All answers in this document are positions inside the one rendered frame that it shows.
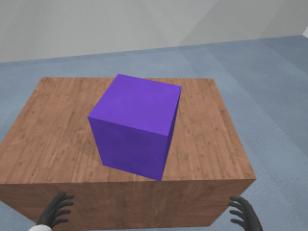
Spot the left robot hand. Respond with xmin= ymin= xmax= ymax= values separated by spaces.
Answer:
xmin=36 ymin=192 xmax=74 ymax=229

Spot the carton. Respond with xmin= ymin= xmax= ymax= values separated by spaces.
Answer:
xmin=88 ymin=74 xmax=182 ymax=182

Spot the right robot hand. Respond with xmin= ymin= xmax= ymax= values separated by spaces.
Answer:
xmin=228 ymin=196 xmax=263 ymax=231

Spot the pedestal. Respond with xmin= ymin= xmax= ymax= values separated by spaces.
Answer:
xmin=0 ymin=77 xmax=257 ymax=231

